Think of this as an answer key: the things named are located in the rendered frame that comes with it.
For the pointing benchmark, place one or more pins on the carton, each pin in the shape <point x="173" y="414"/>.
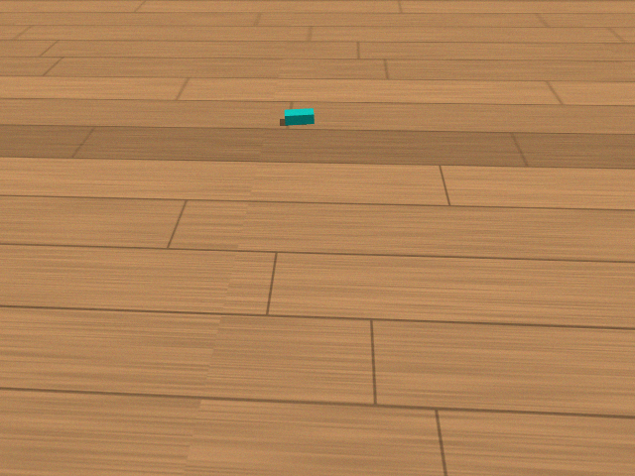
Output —
<point x="299" y="116"/>

